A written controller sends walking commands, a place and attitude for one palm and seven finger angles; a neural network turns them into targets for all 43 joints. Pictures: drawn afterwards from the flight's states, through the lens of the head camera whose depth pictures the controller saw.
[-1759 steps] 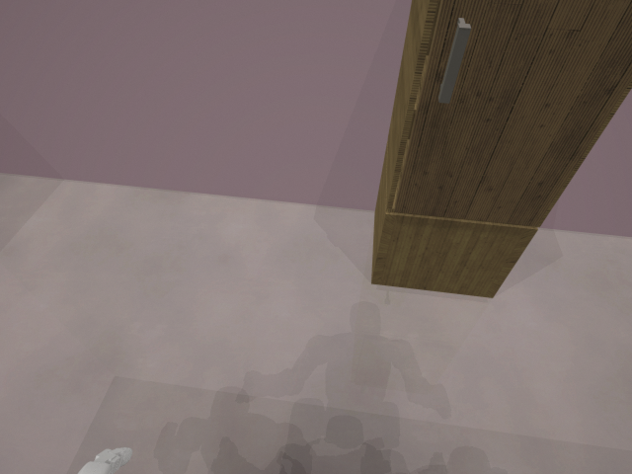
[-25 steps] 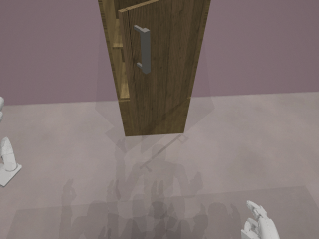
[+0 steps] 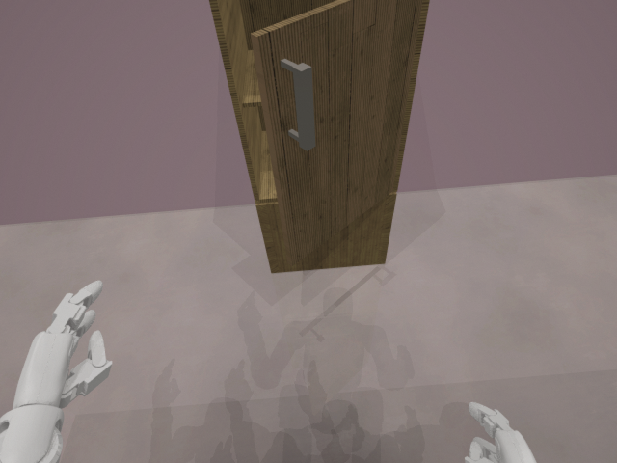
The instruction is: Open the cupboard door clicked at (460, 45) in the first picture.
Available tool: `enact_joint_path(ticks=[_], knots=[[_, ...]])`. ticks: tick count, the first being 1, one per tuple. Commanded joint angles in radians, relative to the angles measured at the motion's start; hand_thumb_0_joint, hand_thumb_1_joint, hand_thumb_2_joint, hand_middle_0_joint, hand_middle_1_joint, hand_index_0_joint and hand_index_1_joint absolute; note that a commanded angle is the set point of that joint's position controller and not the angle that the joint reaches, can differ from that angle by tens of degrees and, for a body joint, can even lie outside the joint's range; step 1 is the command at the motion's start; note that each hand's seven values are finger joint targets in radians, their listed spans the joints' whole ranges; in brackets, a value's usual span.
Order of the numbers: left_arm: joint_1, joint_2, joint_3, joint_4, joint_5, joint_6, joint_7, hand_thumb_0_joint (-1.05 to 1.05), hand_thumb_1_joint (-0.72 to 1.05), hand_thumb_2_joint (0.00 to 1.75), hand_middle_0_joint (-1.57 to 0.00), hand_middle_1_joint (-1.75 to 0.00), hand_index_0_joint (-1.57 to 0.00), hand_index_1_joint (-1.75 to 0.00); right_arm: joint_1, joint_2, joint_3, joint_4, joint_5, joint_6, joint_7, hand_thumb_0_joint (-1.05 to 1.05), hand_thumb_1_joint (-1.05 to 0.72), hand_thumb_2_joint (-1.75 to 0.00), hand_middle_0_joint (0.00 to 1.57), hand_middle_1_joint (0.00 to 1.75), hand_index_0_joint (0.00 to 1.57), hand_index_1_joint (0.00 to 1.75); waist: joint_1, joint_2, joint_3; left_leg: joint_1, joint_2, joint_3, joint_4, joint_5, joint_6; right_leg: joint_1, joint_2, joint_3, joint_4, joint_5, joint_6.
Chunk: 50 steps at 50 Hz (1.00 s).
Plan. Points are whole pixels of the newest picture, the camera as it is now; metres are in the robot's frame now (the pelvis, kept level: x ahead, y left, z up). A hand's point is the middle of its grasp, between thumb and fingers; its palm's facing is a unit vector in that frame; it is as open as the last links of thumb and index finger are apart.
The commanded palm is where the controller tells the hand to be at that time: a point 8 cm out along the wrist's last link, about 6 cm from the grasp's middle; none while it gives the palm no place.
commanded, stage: let the arm hang, fingers relaxed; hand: left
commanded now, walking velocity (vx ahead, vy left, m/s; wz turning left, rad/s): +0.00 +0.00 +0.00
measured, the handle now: (297, 105) +0.66 +0.06 +0.13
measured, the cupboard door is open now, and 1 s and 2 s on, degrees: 38 38 38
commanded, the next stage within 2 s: look to check the result in 1.00 s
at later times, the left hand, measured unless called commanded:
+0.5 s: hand out of the picture -0.03 +0.21 -0.16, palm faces +0.01 -0.96 -0.27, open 7.3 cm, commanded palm none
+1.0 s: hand out of the picture +0.02 +0.16 -0.16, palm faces +0.01 -0.98 -0.21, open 7.3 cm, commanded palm none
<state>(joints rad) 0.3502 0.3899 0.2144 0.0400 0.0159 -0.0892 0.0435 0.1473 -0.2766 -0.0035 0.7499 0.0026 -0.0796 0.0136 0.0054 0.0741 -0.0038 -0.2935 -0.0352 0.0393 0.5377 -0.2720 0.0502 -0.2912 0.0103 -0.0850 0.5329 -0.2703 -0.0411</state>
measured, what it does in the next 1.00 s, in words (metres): stands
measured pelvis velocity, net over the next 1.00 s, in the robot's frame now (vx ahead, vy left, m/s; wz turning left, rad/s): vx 0.00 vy -0.01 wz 0.00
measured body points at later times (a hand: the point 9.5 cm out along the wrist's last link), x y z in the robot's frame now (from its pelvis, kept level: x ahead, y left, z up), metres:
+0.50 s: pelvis -0.02 +0.00 +0.01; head +0.01 -0.01 +0.46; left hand -0.03 +0.26 -0.14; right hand -0.01 -0.24 -0.15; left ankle +0.00 +0.09 -0.73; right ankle +0.01 -0.09 -0.73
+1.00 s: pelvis +0.00 -0.01 +0.01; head +0.02 -0.03 +0.46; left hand +0.02 +0.21 -0.14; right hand +0.00 -0.24 -0.15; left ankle +0.01 +0.09 -0.73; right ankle +0.01 -0.09 -0.73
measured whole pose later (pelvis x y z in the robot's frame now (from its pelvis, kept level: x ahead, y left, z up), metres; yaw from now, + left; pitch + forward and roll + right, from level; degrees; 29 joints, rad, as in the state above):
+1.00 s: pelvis +0.00 -0.01 +0.01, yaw +0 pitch -1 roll +1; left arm 0.22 0.16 0.01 1.15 0.01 -0.02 0.03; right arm 0.25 -0.17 0.02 1.16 -0.01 0.00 -0.02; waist -0.02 0.01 0.04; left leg -0.15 -0.03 0.03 0.36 -0.19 0.03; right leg -0.16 0.02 -0.09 0.38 -0.20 -0.06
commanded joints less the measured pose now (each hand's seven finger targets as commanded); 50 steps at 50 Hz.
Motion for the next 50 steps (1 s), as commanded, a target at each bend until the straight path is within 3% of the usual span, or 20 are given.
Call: enact_joint_path(ticks=[1, 3, 4, 6, 7, 9, 13, 15, 16, 19, 21, 24, 29, 38, 50], knots=[[-0.016, 0.024, -0.106, 0.302, 0.024, 0.061, -0.039, 0.00, 0.90, 0.90, -0.20, -0.30, -0.20, -0.30, -0.022, -0.173, -0.049, -0.040, -0.021, 0.007, -0.010, 0.00, -0.90, -0.90, 0.20, 0.30, 0.20, 0.30, 0.001, -0.191, -0.069, -0.067, 0.189, -0.229, -0.114, 0.294, 0.050, 0.098, -0.074, 0.123, 0.013, 0.070, 0.001], [-0.064, 0.051, -0.113, 0.424, 0.024, 0.059, -0.038, 0.00, 0.90, 0.90, -0.20, -0.30, -0.20, -0.30, -0.026, -0.173, -0.046, -0.010, -0.021, 0.021, -0.012, 0.00, -0.90, -0.90, 0.20, 0.30, 0.20, 0.30, 0.001, -0.272, -0.084, -0.015, 0.133, -0.186, -0.078, 0.258, 0.022, 0.113, -0.126, 0.178, -0.065, 0.169, -0.025], [-0.092, 0.056, -0.123, 0.486, 0.020, 0.060, -0.037, 0.00, 0.90, 0.90, -0.20, -0.30, -0.20, -0.30, -0.019, -0.169, -0.043, 0.011, -0.020, 0.030, -0.014, 0.00, -0.90, -0.90, 0.20, 0.30, 0.20, 0.30, -0.010, -0.275, -0.095, 0.033, 0.107, -0.157, -0.062, 0.230, 0.008, 0.098, -0.154, 0.203, -0.093, 0.191, -0.043], [-0.136, 0.040, -0.150, 0.588, 0.010, 0.070, -0.030, 0.00, 0.90, 0.90, -0.20, -0.30, -0.20, -0.30, 0.002, -0.145, -0.029, 0.058, -0.022, 0.046, -0.013, 0.00, -0.90, -0.90, 0.20, 0.30, 0.20, 0.30, -0.023, -0.182, -0.078, 0.096, 0.098, -0.147, -0.087, 0.202, -0.005, 0.061, -0.157, 0.192, -0.119, 0.129, -0.050], [-0.137, 0.017, -0.163, 0.638, 0.006, 0.073, -0.029, 0.00, 0.90, 0.90, -0.20, -0.30, -0.20, -0.30, 0.005, -0.125, -0.019, 0.083, -0.024, 0.051, -0.013, 0.00, -0.90, -0.90, 0.20, 0.30, 0.20, 0.30, -0.021, -0.089, -0.065, 0.088, 0.107, -0.155, -0.122, 0.195, -0.003, 0.075, -0.140, 0.186, -0.119, 0.100, -0.036], [-0.113, 0.001, -0.177, 0.736, -0.001, 0.075, -0.024, 0.00, 0.90, 0.90, -0.20, -0.30, -0.20, -0.30, 0.001, -0.103, -0.005, 0.127, -0.025, 0.058, -0.016, 0.00, -0.90, -0.90, 0.20, 0.30, 0.20, 0.30, -0.008, 0.030, -0.046, 0.065, 0.118, -0.166, -0.173, 0.171, -0.002, 0.124, -0.120, 0.172, -0.133, 0.079, -0.017], [-0.075, -0.036, -0.173, 0.885, -0.005, 0.073, -0.020, 0.00, 0.90, 0.90, -0.20, -0.30, -0.20, -0.30, 0.042, -0.068, 0.000, 0.202, -0.024, 0.070, -0.027, 0.00, -0.90, -0.90, 0.20, 0.30, 0.20, 0.30, -0.006, 0.119, -0.033, 0.044, 0.117, -0.166, -0.208, 0.070, -0.011, 0.171, -0.121, 0.161, -0.187, 0.042, -0.022], [-0.074, -0.031, -0.179, 0.935, -0.008, 0.071, -0.022, 0.00, 0.90, 0.90, -0.20, -0.30, -0.20, -0.30, 0.061, -0.065, -0.001, 0.230, -0.022, 0.075, -0.029, 0.00, -0.90, -0.90, 0.20, 0.30, 0.20, 0.30, -0.008, 0.109, -0.006, 0.038, 0.113, -0.162, -0.218, 0.034, -0.015, 0.165, -0.124, 0.159, -0.206, 0.027, -0.027], [-0.080, -0.026, -0.177, 0.953, -0.007, 0.070, -0.022, 0.00, 0.90, 0.90, -0.20, -0.30, -0.20, -0.30, 0.074, -0.077, -0.005, 0.239, -0.020, 0.077, -0.031, 0.00, -0.90, -0.90, 0.20, 0.30, 0.20, 0.30, -0.009, 0.059, 0.017, 0.039, 0.120, -0.168, -0.220, 0.028, -0.013, 0.151, -0.120, 0.149, -0.219, 0.013, -0.027], [-0.086, -0.042, -0.183, 1.005, -0.008, 0.071, -0.023, 0.00, 0.90, 0.90, -0.20, -0.30, -0.20, -0.30, 0.105, -0.076, -0.009, 0.278, -0.020, 0.080, -0.035, 0.00, -0.90, -0.90, 0.20, 0.30, 0.20, 0.30, -0.015, -0.006, 0.071, 0.032, 0.124, -0.172, -0.245, -0.018, -0.010, 0.118, -0.119, 0.146, -0.238, -0.025, -0.026], [-0.076, -0.045, -0.183, 1.029, -0.007, 0.069, -0.022, 0.00, 0.90, 0.90, -0.20, -0.30, -0.20, -0.30, 0.120, -0.073, -0.011, 0.292, -0.018, 0.081, -0.036, 0.00, -0.90, -0.90, 0.20, 0.30, 0.20, 0.30, -0.012, -0.074, 0.071, 0.043, 0.124, -0.170, -0.243, -0.021, -0.005, 0.110, -0.119, 0.148, -0.253, -0.053, -0.025], [-0.078, -0.055, -0.186, 1.053, -0.008, 0.068, -0.019, 0.00, 0.90, 0.90, -0.20, -0.30, -0.20, -0.30, 0.142, -0.064, -0.010, 0.317, -0.020, 0.080, -0.038, 0.00, -0.90, -0.90, 0.20, 0.30, 0.20, 0.30, -0.019, -0.097, 0.078, 0.064, 0.122, -0.160, -0.240, -0.002, -0.004, 0.088, -0.122, 0.159, -0.259, -0.065, -0.025], [-0.069, -0.065, -0.185, 1.071, -0.009, 0.066, -0.015, 0.00, 0.90, 0.90, -0.20, -0.30, -0.20, -0.30, 0.142, -0.046, -0.008, 0.341, -0.020, 0.075, -0.038, 0.00, -0.90, -0.90, 0.20, 0.30, 0.20, 0.30, -0.015, -0.108, 0.052, 0.081, 0.124, -0.152, -0.241, 0.045, -0.003, 0.103, -0.124, 0.155, -0.247, -0.029, -0.020], [-0.062, -0.095, -0.190, 1.085, -0.008, 0.066, -0.009, 0.00, 0.90, 0.90, -0.20, -0.30, -0.20, -0.30, 0.146, -0.001, 0.003, 0.374, -0.020, 0.074, -0.039, 0.00, -0.90, -0.90, 0.20, 0.30, 0.20, 0.30, -0.012, -0.092, 0.092, 0.079, 0.122, -0.141, -0.251, 0.085, -0.009, 0.094, -0.124, 0.151, -0.242, 0.008, -0.011], [-0.060, -0.102, -0.184, 1.090, -0.011, 0.054, -0.007, 0.00, 0.90, 0.90, -0.20, -0.30, -0.20, -0.30, 0.144, 0.003, 0.001, 0.382, -0.020, 0.065, -0.048, 0.00, -0.90, -0.90, 0.20, 0.30, 0.20, 0.30, -0.014, -0.038, 0.042, 0.120, 0.128, -0.127, -0.237, 0.193, -0.018, 0.155, -0.128, 0.148, -0.236, 0.156, -0.015]])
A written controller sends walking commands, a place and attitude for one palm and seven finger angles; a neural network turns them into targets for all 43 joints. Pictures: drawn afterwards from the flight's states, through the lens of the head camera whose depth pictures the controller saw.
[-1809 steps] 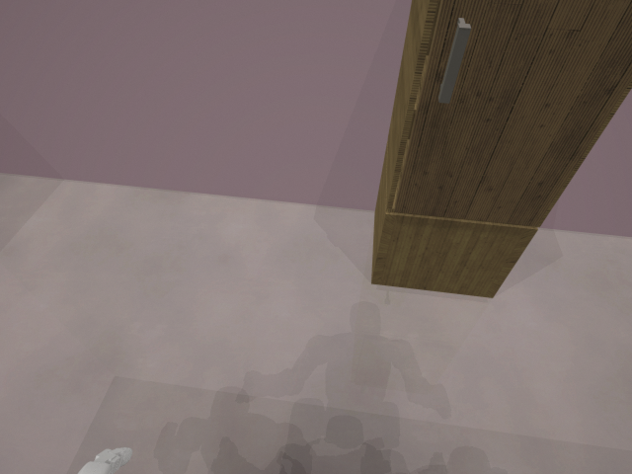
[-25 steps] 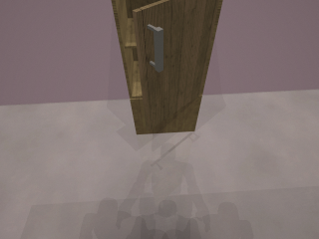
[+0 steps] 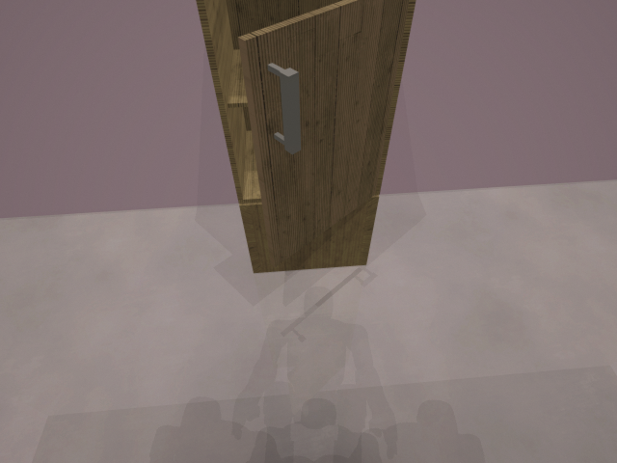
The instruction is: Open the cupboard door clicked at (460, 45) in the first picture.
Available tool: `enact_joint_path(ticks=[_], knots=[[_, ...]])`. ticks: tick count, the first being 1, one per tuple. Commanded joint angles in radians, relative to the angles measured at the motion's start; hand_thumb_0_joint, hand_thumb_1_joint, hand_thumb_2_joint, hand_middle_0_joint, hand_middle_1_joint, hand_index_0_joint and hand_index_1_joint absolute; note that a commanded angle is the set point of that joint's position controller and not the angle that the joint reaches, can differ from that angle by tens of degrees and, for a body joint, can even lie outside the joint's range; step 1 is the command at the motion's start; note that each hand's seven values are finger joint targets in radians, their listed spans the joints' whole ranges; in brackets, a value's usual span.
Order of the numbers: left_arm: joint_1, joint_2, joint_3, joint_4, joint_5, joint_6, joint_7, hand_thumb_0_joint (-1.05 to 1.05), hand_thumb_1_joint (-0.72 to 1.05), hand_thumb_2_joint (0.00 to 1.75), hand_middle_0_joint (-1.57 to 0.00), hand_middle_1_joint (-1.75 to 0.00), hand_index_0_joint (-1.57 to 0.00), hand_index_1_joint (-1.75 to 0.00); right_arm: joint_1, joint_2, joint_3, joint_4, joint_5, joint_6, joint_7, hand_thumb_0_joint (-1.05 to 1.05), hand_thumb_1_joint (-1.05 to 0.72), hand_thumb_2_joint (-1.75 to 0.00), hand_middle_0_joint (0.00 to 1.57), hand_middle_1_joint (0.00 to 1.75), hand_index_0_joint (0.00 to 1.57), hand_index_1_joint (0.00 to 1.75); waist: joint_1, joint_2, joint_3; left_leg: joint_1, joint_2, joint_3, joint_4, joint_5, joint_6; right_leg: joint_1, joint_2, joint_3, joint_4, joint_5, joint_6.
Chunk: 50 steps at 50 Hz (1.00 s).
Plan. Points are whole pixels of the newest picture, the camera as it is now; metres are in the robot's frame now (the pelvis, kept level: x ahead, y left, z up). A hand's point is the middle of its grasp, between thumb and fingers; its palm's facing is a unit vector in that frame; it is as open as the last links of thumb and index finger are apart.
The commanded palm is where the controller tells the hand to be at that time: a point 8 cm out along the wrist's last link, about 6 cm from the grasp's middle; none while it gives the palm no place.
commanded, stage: look to check the result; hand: left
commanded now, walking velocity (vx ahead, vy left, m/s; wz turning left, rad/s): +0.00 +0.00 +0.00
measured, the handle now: (283, 109) +0.66 +0.07 +0.12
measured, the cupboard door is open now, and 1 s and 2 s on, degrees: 38 38 38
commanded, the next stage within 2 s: walk to a spot facing it in 0.54 s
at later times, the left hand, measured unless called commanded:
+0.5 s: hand out of the picture +0.03 +0.17 -0.17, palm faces +0.03 -0.97 -0.26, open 7.3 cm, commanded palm none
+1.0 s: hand out of the picture +0.05 +0.18 -0.18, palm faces -0.06 -0.97 -0.22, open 7.3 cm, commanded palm none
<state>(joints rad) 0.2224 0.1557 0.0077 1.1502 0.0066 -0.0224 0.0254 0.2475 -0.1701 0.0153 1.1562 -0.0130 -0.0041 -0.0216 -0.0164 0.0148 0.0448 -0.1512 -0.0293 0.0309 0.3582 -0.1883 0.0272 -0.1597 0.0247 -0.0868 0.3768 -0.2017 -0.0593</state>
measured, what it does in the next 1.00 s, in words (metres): stands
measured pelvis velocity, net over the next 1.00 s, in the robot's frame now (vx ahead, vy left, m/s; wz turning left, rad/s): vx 0.01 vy -0.01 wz -0.13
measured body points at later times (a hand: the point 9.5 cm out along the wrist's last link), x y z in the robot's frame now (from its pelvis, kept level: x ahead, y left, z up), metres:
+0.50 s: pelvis +0.02 -0.02 +0.00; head +0.03 -0.04 +0.45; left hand +0.03 +0.22 -0.15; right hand +0.04 -0.26 -0.17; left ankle +0.00 +0.10 -0.75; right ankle +0.00 -0.08 -0.75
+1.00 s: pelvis +0.01 -0.01 +0.00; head +0.05 -0.01 +0.44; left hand +0.06 +0.23 -0.16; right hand +0.02 -0.26 -0.15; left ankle +0.00 +0.12 -0.72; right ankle +0.00 -0.08 -0.75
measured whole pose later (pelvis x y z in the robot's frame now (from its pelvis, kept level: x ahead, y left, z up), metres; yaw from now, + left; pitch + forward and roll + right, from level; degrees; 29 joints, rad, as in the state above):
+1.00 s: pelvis +0.01 -0.01 +0.00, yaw -7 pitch +0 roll +0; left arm 0.21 0.20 0.08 1.08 0.02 0.03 0.02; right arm 0.18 -0.18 -0.03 1.06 0.00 0.05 -0.04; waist 0.02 -0.01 0.10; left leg -0.28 0.04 0.03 0.71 -0.46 -0.03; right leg -0.18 0.11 0.01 0.39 -0.20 -0.10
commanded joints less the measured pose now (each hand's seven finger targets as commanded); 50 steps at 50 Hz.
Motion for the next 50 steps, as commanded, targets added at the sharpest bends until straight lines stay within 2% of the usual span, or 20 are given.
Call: enact_joint_path(ticks=[1, 3, 6, 14, 25, 30, 33, 34, 36, 38, 40, 41, 43, 45, 46, 47, 50], knots=[[0.068, 0.137, 0.025, -0.025, -0.001, -0.014, 0.011, 0.00, 0.90, 0.90, -0.20, -0.30, -0.20, -0.30, 0.041, -0.110, -0.020, -0.027, -0.001, -0.011, -0.013, 0.00, -0.90, -0.90, 0.20, 0.30, 0.20, 0.30, 0.012, 0.007, -0.001, -0.023, 0.122, -0.118, -0.054, 0.106, 0.006, 0.021, -0.140, 0.145, -0.084, 0.084, 0.003], [0.062, 0.135, 0.024, -0.021, -0.001, -0.013, 0.011, 0.00, 0.90, 0.90, -0.20, -0.30, -0.20, -0.30, 0.045, -0.106, -0.020, -0.023, -0.003, -0.011, -0.014, 0.00, -0.90, -0.90, 0.20, 0.30, 0.20, 0.30, 0.008, 0.007, 0.009, -0.026, 0.124, -0.118, -0.060, 0.111, 0.005, 0.023, -0.142, 0.145, -0.083, 0.092, 0.003], [0.071, 0.138, 0.026, -0.024, 0.000, -0.015, 0.011, 0.00, 0.90, 0.90, -0.20, -0.30, -0.20, -0.30, 0.043, -0.116, -0.021, -0.026, 0.000, -0.009, -0.014, 0.00, -0.90, -0.90, 0.20, 0.30, 0.20, 0.30, 0.010, -0.027, 0.013, -0.016, 0.122, -0.114, -0.054, 0.099, 0.006, 0.013, -0.138, 0.142, -0.094, 0.073, 0.004], [0.062, 0.157, 0.029, -0.026, -0.001, -0.021, 0.013, 0.00, 0.90, 0.90, -0.20, -0.30, -0.20, -0.30, 0.032, -0.133, -0.027, -0.027, -0.001, -0.011, -0.016, 0.00, -0.90, -0.90, 0.20, 0.30, 0.20, 0.30, 0.006, -0.024, -0.027, 0.009, 0.122, -0.107, -0.046, 0.132, 0.004, 0.052, -0.151, 0.149, -0.086, 0.183, 0.006], [0.035, 0.189, 0.036, -0.034, 0.000, -0.021, 0.013, 0.00, 0.90, 0.90, -0.20, -0.30, -0.20, -0.30, -0.006, -0.164, -0.034, -0.037, -0.002, -0.005, -0.016, 0.00, -0.90, -0.90, 0.20, 0.30, 0.20, 0.30, 0.006, -0.032, 0.000, 0.011, 0.120, -0.093, -0.041, 0.101, -0.002, 0.051, -0.156, 0.165, -0.112, 0.209, 0.027], [0.014, 0.213, 0.042, -0.042, 0.000, -0.024, 0.013, 0.00, 0.90, 0.90, -0.20, -0.30, -0.20, -0.30, -0.023, -0.183, -0.037, -0.046, -0.001, -0.007, -0.016, 0.00, -0.90, -0.90, 0.20, 0.30, 0.20, 0.30, 0.007, -0.020, -0.034, 0.018, 0.124, -0.091, -0.039, 0.121, -0.004, 0.087, -0.160, 0.166, -0.109, 0.272, 0.034], [0.003, 0.222, 0.044, -0.045, 0.001, -0.023, 0.012, 0.00, 0.90, 0.90, -0.20, -0.30, -0.20, -0.30, -0.032, -0.189, -0.039, -0.050, -0.001, -0.006, -0.016, 0.00, -0.90, -0.90, 0.20, 0.30, 0.20, 0.30, 0.008, -0.031, -0.013, 0.011, 0.124, -0.088, -0.042, 0.111, -0.006, 0.080, -0.160, 0.165, -0.118, 0.265, 0.040], [-0.001, 0.219, 0.045, -0.046, 0.001, -0.020, 0.012, 0.00, 0.90, 0.90, -0.20, -0.30, -0.20, -0.30, -0.032, -0.188, -0.040, -0.050, -0.001, -0.004, -0.017, 0.00, -0.90, -0.90, 0.20, 0.30, 0.20, 0.30, 0.008, -0.034, -0.002, 0.015, 0.127, -0.079, -0.039, 0.104, -0.008, 0.066, -0.158, 0.179, -0.122, 0.266, 0.042], [0.031, 0.164, 0.041, -0.044, 0.002, -0.002, 0.016, 0.00, 0.90, 0.90, -0.20, -0.30, -0.20, -0.30, 0.009, -0.118, -0.029, -0.045, -0.001, 0.010, -0.020, 0.00, -0.90, -0.90, 0.20, 0.30, 0.20, 0.30, 0.007, -0.042, -0.011, 0.008, 0.127, -0.043, -0.002, 0.079, -0.021, 0.053, -0.161, 0.194, -0.111, 0.281, 0.053], [0.029, 0.187, 0.052, -0.053, 0.003, 0.012, 0.014, 0.00, 0.90, 0.90, -0.20, -0.30, -0.20, -0.30, 0.023, -0.126, -0.037, -0.051, 0.000, 0.020, -0.024, 0.00, -0.90, -0.90, 0.20, 0.30, 0.20, 0.30, 0.007, -0.059, -0.007, -0.025, 0.121, -0.012, 0.040, 0.023, -0.031, 0.066, -0.180, 0.237, -0.101, 0.304, 0.042], [0.023, 0.214, 0.069, -0.069, 0.006, 0.020, 0.012, 0.00, 0.90, 0.90, -0.20, -0.30, -0.20, -0.30, 0.021, -0.135, -0.049, -0.069, 0.001, 0.027, -0.025, 0.00, -0.90, -0.90, 0.20, 0.30, 0.20, 0.30, 0.007, -0.093, -0.018, -0.060, 0.114, 0.014, 0.104, -0.038, -0.039, 0.071, -0.207, 0.289, -0.102, 0.318, 0.012], [0.032, 0.221, 0.077, -0.072, 0.009, 0.023, 0.013, 0.00, 0.90, 0.90, -0.20, -0.30, -0.20, -0.30, 0.010, -0.135, -0.053, -0.081, 0.004, 0.030, -0.025, 0.00, -0.90, -0.90, 0.20, 0.30, 0.20, 0.30, 0.016, -0.109, -0.023, -0.086, 0.101, 0.025, 0.154, -0.086, -0.043, 0.080, -0.221, 0.321, -0.107, 0.339, -0.002], [0.047, 0.232, 0.092, -0.084, 0.013, 0.032, 0.011, 0.00, 0.90, 0.90, -0.20, -0.30, -0.20, -0.30, -0.017, -0.143, -0.066, -0.109, 0.006, 0.037, -0.028, 0.00, -0.90, -0.90, 0.20, 0.30, 0.20, 0.30, 0.034, -0.120, -0.004, -0.187, 0.095, 0.013, 0.303, -0.234, -0.047, 0.105, -0.266, 0.386, -0.111, 0.375, -0.081], [0.050, 0.228, 0.101, -0.097, 0.019, 0.036, 0.013, 0.00, 0.90, 0.90, -0.20, -0.30, -0.20, -0.30, -0.045, -0.143, -0.074, -0.137, 0.007, 0.038, -0.029, 0.00, -0.90, -0.90, 0.20, 0.30, 0.20, 0.30, 0.043, -0.107, -0.001, -0.240, 0.100, -0.026, 0.424, -0.308, -0.047, 0.097, -0.297, 0.440, -0.101, 0.385, -0.173], [0.042, 0.227, 0.104, -0.107, 0.021, 0.037, 0.014, 0.00, 0.90, 0.90, -0.20, -0.30, -0.20, -0.30, -0.048, -0.138, -0.076, -0.152, 0.009, 0.037, -0.028, 0.00, -0.90, -0.90, 0.20, 0.30, 0.20, 0.30, 0.038, -0.096, -0.007, -0.239, 0.102, -0.034, 0.438, -0.324, -0.048, 0.081, -0.302, 0.453, -0.088, 0.386, -0.191], [0.027, 0.230, 0.106, -0.119, 0.022, 0.039, 0.012, 0.00, 0.90, 0.90, -0.20, -0.30, -0.20, -0.30, -0.043, -0.125, -0.075, -0.158, 0.011, 0.036, -0.028, 0.00, -0.90, -0.90, 0.20, 0.30, 0.20, 0.30, 0.031, -0.068, -0.016, -0.243, 0.101, -0.039, 0.420, -0.323, -0.049, 0.096, -0.290, 0.442, -0.073, 0.402, -0.193], [0.009, 0.236, 0.110, -0.144, 0.018, 0.043, 0.004, 0.00, 0.90, 0.90, -0.20, -0.30, -0.20, -0.30, -0.019, -0.101, -0.075, -0.169, 0.011, 0.030, -0.030, 0.00, -0.90, -0.90, 0.20, 0.30, 0.20, 0.30, 0.015, -0.055, -0.041, -0.168, 0.084, -0.016, 0.294, -0.230, -0.061, 0.056, -0.241, 0.430, -0.026, 0.417, -0.152]])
